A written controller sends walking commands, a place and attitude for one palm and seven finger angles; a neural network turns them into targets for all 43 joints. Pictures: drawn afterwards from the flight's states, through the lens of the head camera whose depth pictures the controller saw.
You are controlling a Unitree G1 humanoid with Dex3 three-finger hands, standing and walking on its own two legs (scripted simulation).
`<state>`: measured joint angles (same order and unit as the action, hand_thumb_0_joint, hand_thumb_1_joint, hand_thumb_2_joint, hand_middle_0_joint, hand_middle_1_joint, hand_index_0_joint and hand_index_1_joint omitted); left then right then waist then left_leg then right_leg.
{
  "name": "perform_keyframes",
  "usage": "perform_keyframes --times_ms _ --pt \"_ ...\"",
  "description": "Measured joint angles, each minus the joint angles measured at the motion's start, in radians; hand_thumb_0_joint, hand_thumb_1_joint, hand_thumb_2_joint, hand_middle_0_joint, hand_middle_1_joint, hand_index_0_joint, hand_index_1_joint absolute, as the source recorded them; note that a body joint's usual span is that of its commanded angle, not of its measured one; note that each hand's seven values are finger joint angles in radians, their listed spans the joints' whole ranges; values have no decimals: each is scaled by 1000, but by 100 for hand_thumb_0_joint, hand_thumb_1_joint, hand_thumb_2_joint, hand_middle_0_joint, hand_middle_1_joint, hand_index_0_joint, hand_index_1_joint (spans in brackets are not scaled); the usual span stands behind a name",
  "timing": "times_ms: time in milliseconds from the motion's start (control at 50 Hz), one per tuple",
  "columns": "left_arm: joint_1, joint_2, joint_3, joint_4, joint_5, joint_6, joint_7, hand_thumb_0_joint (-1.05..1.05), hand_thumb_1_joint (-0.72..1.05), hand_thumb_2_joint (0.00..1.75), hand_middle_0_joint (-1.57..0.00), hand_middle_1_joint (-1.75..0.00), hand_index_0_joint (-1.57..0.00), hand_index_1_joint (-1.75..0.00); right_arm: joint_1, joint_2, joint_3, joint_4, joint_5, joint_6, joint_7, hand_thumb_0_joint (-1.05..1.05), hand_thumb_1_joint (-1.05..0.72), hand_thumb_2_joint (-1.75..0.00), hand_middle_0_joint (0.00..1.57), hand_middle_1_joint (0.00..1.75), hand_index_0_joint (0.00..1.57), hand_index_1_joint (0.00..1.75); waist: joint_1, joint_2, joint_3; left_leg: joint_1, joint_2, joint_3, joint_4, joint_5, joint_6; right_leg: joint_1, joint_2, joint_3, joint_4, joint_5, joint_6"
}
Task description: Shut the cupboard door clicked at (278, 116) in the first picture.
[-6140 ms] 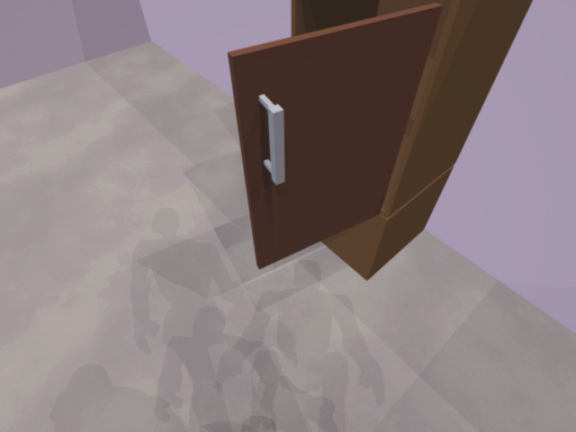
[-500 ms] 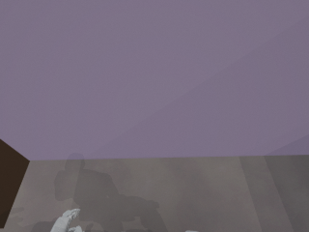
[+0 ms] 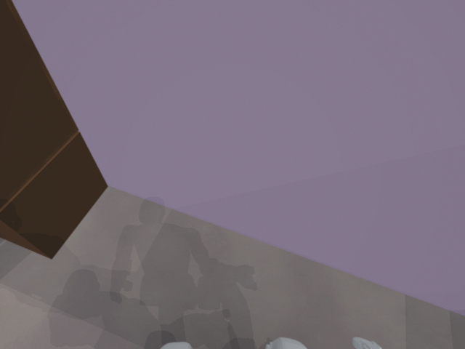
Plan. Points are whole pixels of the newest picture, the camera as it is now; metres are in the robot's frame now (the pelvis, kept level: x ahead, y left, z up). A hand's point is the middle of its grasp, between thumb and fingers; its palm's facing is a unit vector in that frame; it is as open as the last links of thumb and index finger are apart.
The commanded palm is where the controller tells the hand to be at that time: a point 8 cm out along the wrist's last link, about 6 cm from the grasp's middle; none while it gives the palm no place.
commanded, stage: turn to face it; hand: left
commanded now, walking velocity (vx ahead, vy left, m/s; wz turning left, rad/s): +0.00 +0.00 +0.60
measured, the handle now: out of the picture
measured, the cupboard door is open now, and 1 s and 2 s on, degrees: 77 77 77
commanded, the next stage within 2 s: take the last steps up to it in 1.74 s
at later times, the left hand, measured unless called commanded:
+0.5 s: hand out of the picture +0.02 +0.17 -0.15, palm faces +0.32 -0.92 -0.22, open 7.4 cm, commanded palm none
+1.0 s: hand out of the picture +0.02 +0.19 -0.14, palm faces +0.57 -0.77 -0.30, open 7.4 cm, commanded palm none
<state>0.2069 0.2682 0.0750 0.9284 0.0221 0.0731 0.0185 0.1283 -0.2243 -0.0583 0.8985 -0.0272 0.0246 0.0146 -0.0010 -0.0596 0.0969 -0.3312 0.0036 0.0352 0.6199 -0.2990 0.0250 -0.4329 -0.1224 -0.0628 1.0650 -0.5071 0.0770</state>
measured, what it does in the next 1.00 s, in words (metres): steps on the spot, turning left: right foot, then left foot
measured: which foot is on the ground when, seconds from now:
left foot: down 0.00-0.26, up 0.28-0.56, down 0.58-0.92, up 0.94-1.00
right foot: up 0.00-0.24, down 0.26-0.58, up 0.60-0.90, down 0.92-1.00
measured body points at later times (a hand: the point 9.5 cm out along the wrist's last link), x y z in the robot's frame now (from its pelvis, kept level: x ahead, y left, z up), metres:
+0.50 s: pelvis +0.02 -0.03 +0.01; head +0.07 -0.01 +0.46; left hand +0.01 +0.22 -0.13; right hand +0.17 -0.26 -0.13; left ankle -0.03 +0.09 -0.69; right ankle +0.03 -0.16 -0.73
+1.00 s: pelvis +0.05 -0.04 +0.00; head +0.09 -0.04 +0.45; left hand -0.01 +0.23 -0.12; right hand +0.25 -0.21 -0.15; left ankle -0.04 +0.07 -0.68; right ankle +0.12 -0.14 -0.73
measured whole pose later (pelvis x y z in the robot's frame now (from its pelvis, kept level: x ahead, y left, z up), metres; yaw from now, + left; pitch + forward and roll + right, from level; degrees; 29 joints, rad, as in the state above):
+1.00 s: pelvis +0.05 -0.04 +0.00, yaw +37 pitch +0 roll +1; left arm 0.15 0.20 0.04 0.86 0.02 0.01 0.02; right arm 0.17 -0.25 -0.08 0.94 -0.02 0.07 0.02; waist -0.03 0.05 0.09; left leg -0.44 -0.04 -0.07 0.96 -0.49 -0.03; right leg -0.28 -0.07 -0.08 0.59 -0.31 0.01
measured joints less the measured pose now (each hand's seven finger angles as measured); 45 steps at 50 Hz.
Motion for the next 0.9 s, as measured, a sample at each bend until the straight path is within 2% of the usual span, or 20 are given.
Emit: perform_keyframes --times_ms 40,100,200,240,260,300,360,400,440,500,540,560,580,600,640,700,780,860,900 --pt "-12 7 5 -3 0 0 -4 0 90 89 -20 -29 -20 -30 6 5 4 2 -2 1 -7 0 -90 -90 20 30 20 30 3 11 -5 11 -2 -25 -39 27 -9 -30 17 24 21 47 3" --pt "-28 6 4 -20 -1 -7 -8 0 91 89 -20 -29 -20 -30 14 5 8 9 -3 6 -9 0 -90 -90 20 30 20 30 3 34 -8 23 -6 -64 -82 57 -10 -30 36 43 -55 71 5" --pt "-47 -11 -5 -47 -5 -23 -8 0 90 89 -20 -29 -20 -30 29 2 2 17 -6 22 -4 1 -90 -90 20 30 20 30 -10 71 -13 11 -17 -131 -84 69 -29 49 75 49 -286 95 -4" --pt "-41 -16 -10 -61 -6 -38 -8 0 90 89 -20 -29 -20 -30 40 1 -4 17 -1 31 -2 1 -90 -90 20 30 20 30 -13 77 -22 -11 -31 -155 -50 55 -43 121 85 41 -447 159 -12" --pt "-36 -18 -11 -67 -1 -49 -6 0 90 89 -20 -29 -20 -30 44 0 -9 17 3 34 -1 1 -90 -90 21 30 20 30 -9 71 -29 -35 -41 -155 -7 13 -44 138 79 44 -502 207 -30" --pt "-37 -43 -20 -65 4 -56 1 0 90 89 -20 -29 -20 -30 39 -18 -22 25 6 45 2 1 -90 -90 20 30 20 30 -13 96 -15 -98 -44 -144 184 -127 -46 141 73 13 -475 211 -55" --pt "-17 -75 -34 -61 4 -54 4 0 90 89 -20 -29 -20 -30 36 -36 -33 37 2 57 12 1 -90 -90 20 30 20 30 -19 105 -11 -172 -30 -84 451 -140 -59 178 48 -28 -505 201 -60" --pt "-5 -84 -38 -54 4 -53 5 0 90 89 -20 -29 -20 -30 35 -35 -34 39 4 60 17 1 -91 -90 20 30 20 30 -24 88 -9 -175 -11 -45 490 -131 -72 201 29 -49 -536 208 -56" --pt "3 -87 -40 -48 7 -55 4 0 90 89 -20 -30 -20 -30 34 -27 -29 38 8 57 20 1 -91 -90 20 30 20 30 -26 62 -5 -143 6 -10 412 -142 -82 216 5 -69 -553 212 -52" --pt "10 -86 -41 -45 10 -62 -1 0 90 89 -20 -30 -21 -30 26 -18 -20 35 12 49 22 1 -91 -90 20 30 19 30 -16 29 7 -71 15 27 221 -150 -83 220 -28 -102 -536 194 -39" --pt "16 -78 -37 -43 7 -63 -5 0 90 89 -20 -30 -21 -30 18 -17 -13 30 13 40 22 1 -91 -90 20 30 19 30 -10 17 13 -16 13 43 83 -95 -76 212 -48 -126 -494 165 -25" --pt "24 -73 -35 -43 3 -62 -8 0 90 89 -20 -30 -21 -30 17 -20 -10 25 12 33 23 1 -91 -90 20 30 19 30 -9 17 10 16 12 46 3 -26 -68 200 -57 -137 -457 143 -16" --pt "30 -68 -31 -42 -1 -57 -10 0 90 89 -20 -30 -21 -30 16 -23 -10 18 10 23 23 1 -91 -90 20 30 19 30 -10 21 3 27 11 38 -36 20 -30 170 -63 -139 -395 119 -7" --pt "24 -54 -26 -33 -5 -46 -10 0 90 89 -20 -30 -21 -30 9 -15 -11 17 8 14 18 1 -91 -90 20 30 19 30 -10 7 6 10 -1 32 -7 8 -5 131 -66 -106 -301 48 2" --pt "10 -30 -16 -19 -5 -19 -3 0 90 89 -20 -30 -21 -30 4 3 -2 14 4 3 10 1 -91 -90 20 30 20 30 -5 -7 11 2 -8 19 20 -23 7 53 -36 -32 -110 -35 5" --pt "-15 -11 -3 -7 -4 -4 0 0 90 89 -20 -30 -20 -30 20 18 6 12 -1 -5 -6 1 -90 -90 20 30 20 30 -7 3 -1 20 -7 -18 -24 -7 -6 -23 6 11 24 10 10" --pt "-46 -9 -2 -29 -7 -10 -5 0 91 89 -20 -29 -20 -30 36 19 11 24 -4 0 -14 1 -90 -90 20 30 20 30 -7 35 -7 46 -8 -66 -85 31 -12 -34 36 37 -49 56 11" --pt "-69 -19 -7 -52 -10 -23 -6 0 91 89 -20 -29 -20 -30 48 13 6 35 -7 13 -10 1 -90 -90 20 30 20 30 -15 65 -13 46 -14 -114 -89 37 -28 27 64 44 -242 78 4" --pt "-71 -25 -12 -63 -11 -36 -6 0 90 89 -20 -29 -20 -30 54 8 1 37 -4 21 -9 1 -90 -90 20 30 20 30 -19 78 -19 33 -20 -138 -62 24 -41 89 80 37 -383 144 -1"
